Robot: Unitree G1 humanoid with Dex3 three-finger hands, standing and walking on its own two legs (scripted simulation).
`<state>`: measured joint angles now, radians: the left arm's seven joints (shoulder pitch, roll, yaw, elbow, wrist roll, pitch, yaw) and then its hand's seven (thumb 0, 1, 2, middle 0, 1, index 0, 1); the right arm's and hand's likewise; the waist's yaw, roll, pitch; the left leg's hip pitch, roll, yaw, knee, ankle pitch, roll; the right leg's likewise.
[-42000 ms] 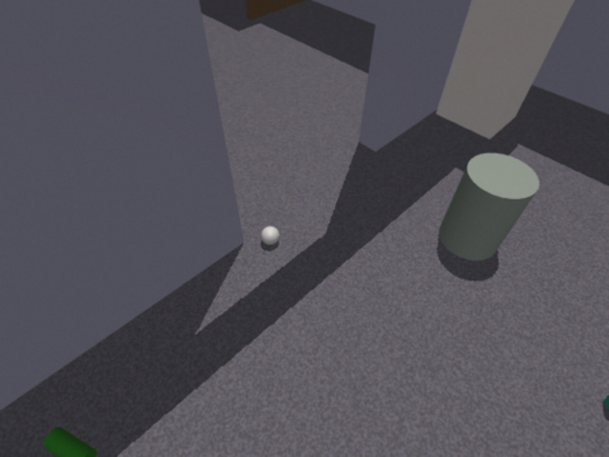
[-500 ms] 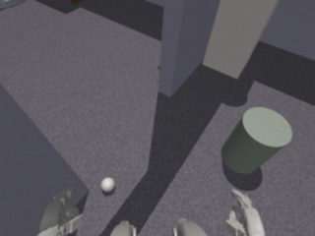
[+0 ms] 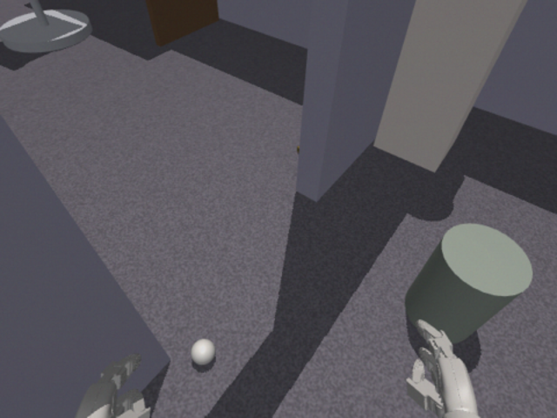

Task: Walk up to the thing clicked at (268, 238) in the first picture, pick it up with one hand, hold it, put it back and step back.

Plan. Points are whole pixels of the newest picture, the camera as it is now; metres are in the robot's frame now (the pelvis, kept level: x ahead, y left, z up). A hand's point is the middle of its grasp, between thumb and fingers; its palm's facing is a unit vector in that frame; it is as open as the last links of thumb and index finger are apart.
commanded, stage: home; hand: left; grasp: from above
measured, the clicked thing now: (203, 351) +0.45 +0.22 -0.68
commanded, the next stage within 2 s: stand in 1.66 s
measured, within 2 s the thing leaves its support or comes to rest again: neither
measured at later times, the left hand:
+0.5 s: hand out of the picture +0.16 +0.18 -0.05, palm faces +0.03 -0.98 -0.20, open 7.4 cm
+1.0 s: hand out of the picture +0.16 +0.18 -0.05, palm faces +0.03 -0.98 -0.20, open 7.4 cm
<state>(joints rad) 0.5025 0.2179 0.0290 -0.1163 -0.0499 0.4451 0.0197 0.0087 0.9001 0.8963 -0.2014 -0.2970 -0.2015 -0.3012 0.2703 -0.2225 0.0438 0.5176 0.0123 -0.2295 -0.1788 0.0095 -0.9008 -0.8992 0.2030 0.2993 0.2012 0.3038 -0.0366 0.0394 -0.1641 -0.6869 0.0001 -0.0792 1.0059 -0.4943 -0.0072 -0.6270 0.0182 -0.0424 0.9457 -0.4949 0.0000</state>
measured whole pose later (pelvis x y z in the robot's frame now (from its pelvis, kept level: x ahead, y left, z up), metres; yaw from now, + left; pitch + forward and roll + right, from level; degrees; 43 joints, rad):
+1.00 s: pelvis -0.01 +0.00 +0.00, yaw -1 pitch +10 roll -2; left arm 0.50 0.22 0.03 -0.12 -0.06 0.44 0.02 0.01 0.90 0.90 -0.20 -0.30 -0.20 -0.30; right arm 0.29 -0.22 0.04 0.53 0.01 -0.23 -0.18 0.01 -0.90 -0.90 0.20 0.30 0.20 0.30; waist -0.04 0.05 -0.16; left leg -0.69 0.00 -0.07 1.01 -0.49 -0.01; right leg -0.64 0.02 -0.03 0.96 -0.49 0.00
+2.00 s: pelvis +0.00 +0.00 +0.03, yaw -1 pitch +1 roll +0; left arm 0.20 0.28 0.04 0.65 0.04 0.07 0.04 0.01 0.90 0.90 -0.20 -0.30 -0.20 -0.30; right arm 0.17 -0.28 -0.03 0.84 -0.05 -0.04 -0.02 0.01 -0.90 -0.90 0.20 0.30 0.20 0.30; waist 0.02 -0.01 0.02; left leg -0.39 -0.03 -0.03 0.75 -0.38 0.01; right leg -0.38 -0.02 0.01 0.77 -0.42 0.01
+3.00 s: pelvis -0.01 +0.01 +0.07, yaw +0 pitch -3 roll +0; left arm 0.14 0.29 0.04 1.16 0.02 0.00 0.02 0.00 0.90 0.90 -0.20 -0.30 -0.20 -0.30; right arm 0.13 -0.31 -0.02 1.14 -0.02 -0.01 -0.02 0.00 -0.90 -0.90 0.20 0.30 0.20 0.30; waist 0.01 0.01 0.06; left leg -0.11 -0.04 -0.04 0.34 -0.18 0.02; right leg -0.08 -0.03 -0.01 0.34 -0.20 0.02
